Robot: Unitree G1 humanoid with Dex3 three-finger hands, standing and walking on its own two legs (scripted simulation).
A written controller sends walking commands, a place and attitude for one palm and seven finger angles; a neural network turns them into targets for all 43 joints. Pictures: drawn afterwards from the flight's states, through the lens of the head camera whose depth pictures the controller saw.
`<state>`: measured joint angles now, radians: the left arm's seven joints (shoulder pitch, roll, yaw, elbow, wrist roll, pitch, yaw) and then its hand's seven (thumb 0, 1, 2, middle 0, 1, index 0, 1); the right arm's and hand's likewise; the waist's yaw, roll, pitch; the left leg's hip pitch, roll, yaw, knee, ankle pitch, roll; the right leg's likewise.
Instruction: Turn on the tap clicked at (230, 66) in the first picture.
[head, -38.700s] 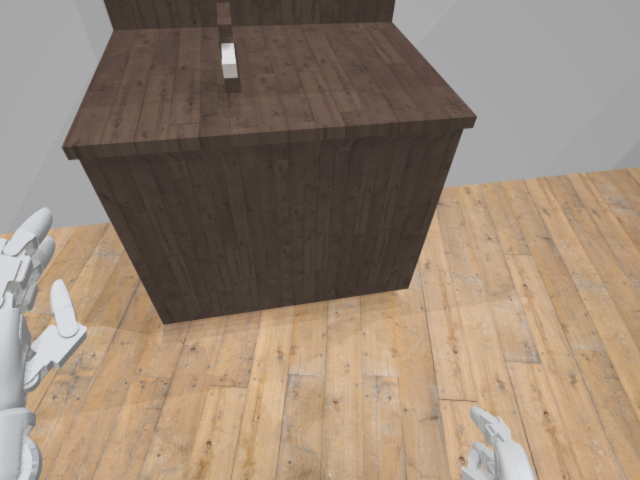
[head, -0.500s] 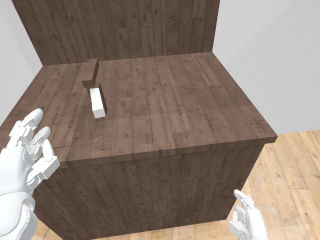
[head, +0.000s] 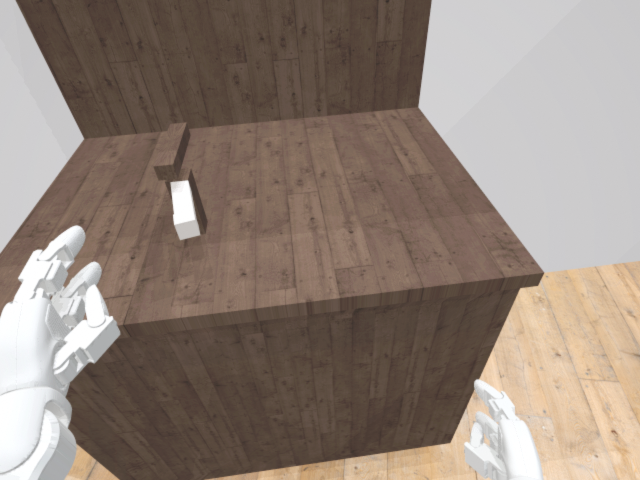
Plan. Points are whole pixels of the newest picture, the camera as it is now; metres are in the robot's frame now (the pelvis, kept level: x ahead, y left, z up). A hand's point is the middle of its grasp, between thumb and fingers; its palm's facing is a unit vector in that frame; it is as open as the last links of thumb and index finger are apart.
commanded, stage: turn the palm inward beside the body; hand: left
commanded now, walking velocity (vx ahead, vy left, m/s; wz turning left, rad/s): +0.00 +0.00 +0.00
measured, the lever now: (186, 224) +0.38 +0.26 +0.14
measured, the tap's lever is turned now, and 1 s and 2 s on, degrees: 13 13 13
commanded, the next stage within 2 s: reach beside the lever's end, fingers flat in 0.10 s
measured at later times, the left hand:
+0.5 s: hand (117, 307) +0.21 +0.25 +0.18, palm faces +0.48 -0.87 -0.11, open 7.4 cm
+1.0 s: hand (111, 290) +0.24 +0.28 +0.17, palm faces +0.50 -0.86 -0.11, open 7.5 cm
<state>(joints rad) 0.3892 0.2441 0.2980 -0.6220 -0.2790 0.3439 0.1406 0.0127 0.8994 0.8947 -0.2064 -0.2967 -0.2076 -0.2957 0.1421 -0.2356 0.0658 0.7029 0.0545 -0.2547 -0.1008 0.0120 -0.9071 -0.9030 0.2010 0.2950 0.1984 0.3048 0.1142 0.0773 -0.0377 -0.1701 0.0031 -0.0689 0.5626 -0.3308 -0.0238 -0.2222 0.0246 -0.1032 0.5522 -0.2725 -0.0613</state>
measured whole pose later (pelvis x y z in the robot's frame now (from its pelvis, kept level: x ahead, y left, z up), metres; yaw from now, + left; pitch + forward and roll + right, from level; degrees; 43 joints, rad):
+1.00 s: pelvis +0.00 +0.01 +0.00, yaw -1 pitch -1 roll +0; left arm 0.19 0.27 0.38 -0.33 -0.26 0.27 0.12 0.01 0.90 0.89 -0.20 -0.27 -0.20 -0.27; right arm 0.17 -0.23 0.05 0.72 0.06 -0.27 -0.12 0.01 -0.91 -0.90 0.20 0.30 0.20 0.30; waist 0.09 0.06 -0.03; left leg -0.20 -0.01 -0.05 0.54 -0.32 -0.02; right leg -0.26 0.02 -0.09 0.55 -0.27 -0.05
